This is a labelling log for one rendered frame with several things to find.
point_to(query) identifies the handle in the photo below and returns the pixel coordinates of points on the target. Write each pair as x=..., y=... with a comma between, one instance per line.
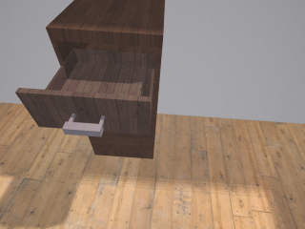
x=85, y=129

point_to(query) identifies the cabinet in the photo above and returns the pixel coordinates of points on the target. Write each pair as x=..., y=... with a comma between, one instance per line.
x=114, y=26

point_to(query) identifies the drawer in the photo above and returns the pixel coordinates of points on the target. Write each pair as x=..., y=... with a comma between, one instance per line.
x=92, y=83

